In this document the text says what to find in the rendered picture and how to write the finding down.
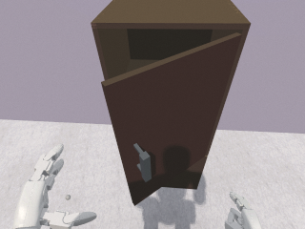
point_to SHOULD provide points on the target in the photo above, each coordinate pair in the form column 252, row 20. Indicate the handle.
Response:
column 145, row 163

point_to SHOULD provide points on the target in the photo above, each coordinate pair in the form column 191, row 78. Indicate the left robot hand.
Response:
column 30, row 211

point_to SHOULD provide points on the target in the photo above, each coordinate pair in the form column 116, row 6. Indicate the cupboard door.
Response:
column 169, row 109

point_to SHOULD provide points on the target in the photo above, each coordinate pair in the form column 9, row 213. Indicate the right robot hand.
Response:
column 247, row 219

